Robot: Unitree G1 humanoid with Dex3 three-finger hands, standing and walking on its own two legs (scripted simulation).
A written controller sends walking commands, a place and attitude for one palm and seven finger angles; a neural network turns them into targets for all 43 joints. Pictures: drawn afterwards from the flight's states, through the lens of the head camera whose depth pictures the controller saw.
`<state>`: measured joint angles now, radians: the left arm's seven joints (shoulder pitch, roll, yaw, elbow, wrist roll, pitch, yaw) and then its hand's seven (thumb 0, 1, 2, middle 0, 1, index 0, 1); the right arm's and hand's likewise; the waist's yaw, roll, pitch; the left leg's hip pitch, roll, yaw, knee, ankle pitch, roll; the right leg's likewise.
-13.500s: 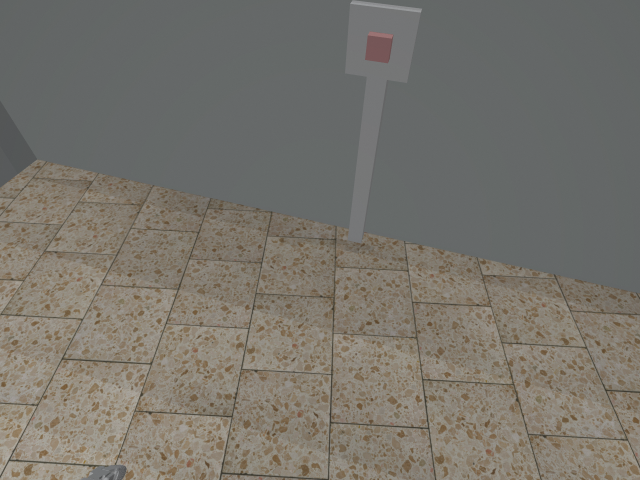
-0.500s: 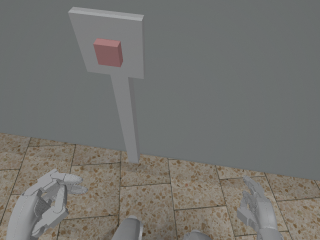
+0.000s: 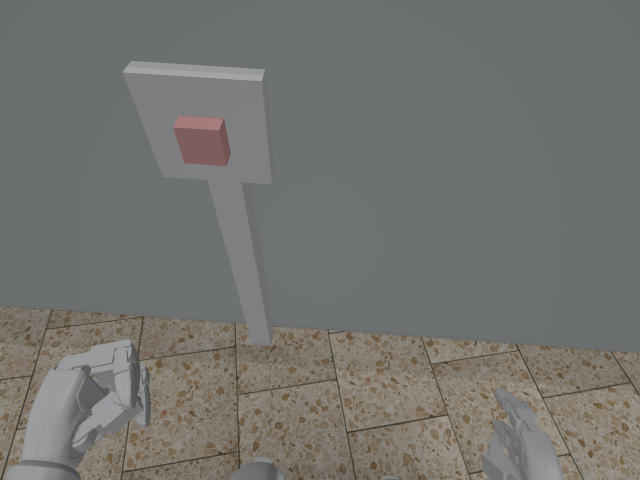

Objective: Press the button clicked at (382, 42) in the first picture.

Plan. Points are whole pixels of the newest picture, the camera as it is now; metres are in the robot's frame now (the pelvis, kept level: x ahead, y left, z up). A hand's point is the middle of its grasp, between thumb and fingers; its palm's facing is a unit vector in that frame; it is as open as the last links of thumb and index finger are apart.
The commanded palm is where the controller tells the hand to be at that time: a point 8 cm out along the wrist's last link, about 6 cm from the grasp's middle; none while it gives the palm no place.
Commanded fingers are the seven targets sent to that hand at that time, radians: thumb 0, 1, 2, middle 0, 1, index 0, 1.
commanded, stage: raise the hand and make a fist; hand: left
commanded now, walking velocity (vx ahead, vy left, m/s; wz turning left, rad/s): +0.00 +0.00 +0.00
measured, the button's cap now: (204, 139) +0.54 +0.20 +0.12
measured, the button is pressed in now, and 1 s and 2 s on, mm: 0 0 0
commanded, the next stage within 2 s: aim a knuckle at the button in 0.94 s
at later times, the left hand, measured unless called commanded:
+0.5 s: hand (122, 347) +0.23 +0.21 +0.10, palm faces +0.01 -1.00 -0.06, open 3.1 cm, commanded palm +0.21 +0.27 +0.12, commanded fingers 0.00 0.90 0.90 -1.30 -1.50 -1.30 -1.50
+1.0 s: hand (133, 339) +0.24 +0.20 +0.11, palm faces +0.01 -1.00 -0.06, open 3.1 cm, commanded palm +0.21 +0.26 +0.12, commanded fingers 0.00 0.90 0.90 -1.30 -1.50 -1.30 -1.50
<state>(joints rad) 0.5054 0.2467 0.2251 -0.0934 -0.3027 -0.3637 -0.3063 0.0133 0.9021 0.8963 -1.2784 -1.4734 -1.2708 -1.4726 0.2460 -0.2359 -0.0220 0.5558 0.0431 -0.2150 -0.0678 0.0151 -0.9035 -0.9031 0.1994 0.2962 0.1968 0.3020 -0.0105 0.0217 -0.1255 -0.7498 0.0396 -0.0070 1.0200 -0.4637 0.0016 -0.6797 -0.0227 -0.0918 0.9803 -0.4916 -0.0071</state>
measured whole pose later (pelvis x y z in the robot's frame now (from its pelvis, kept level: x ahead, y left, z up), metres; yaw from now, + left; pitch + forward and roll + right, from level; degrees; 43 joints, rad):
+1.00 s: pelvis +0.01 +0.00 +0.03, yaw +0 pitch +6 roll -1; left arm 0.33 0.26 0.24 -0.02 -0.30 -0.24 -0.31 0.01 0.90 0.90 -1.30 -1.50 -1.30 -1.50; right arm 0.26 -0.25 0.03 0.57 0.04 -0.21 -0.06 0.01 -0.90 -0.90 0.20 0.30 0.20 0.30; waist 0.00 0.03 -0.09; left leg -0.52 0.03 0.00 0.82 -0.40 0.00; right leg -0.46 -0.02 -0.08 0.78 -0.42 0.00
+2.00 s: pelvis +0.01 +0.00 +0.02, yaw -1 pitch +11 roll -1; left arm -0.39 0.31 0.28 0.68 -0.20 -0.32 -0.25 0.01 0.90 0.90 -1.30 -1.50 -1.30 -1.50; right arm 0.29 -0.25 0.02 0.63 0.03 -0.06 -0.05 0.01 -0.90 -0.90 0.20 0.30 0.20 0.30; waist -0.05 0.01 -0.08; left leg -0.64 0.03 0.03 0.84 -0.40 0.00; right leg -0.59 -0.02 -0.05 0.83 -0.42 0.00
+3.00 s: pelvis +0.01 +0.00 +0.01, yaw -2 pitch +14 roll -1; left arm -0.57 0.33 0.30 0.88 -0.17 -0.38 -0.23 0.01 0.90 0.90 -1.30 -1.50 -1.30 -1.50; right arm 0.30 -0.25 0.01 0.61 0.03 0.03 -0.03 0.01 -0.90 -0.90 0.20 0.30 0.20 0.30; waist -0.08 0.01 -0.10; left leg -0.73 0.05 0.03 0.91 -0.42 0.01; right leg -0.69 -0.01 -0.05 0.88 -0.43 0.00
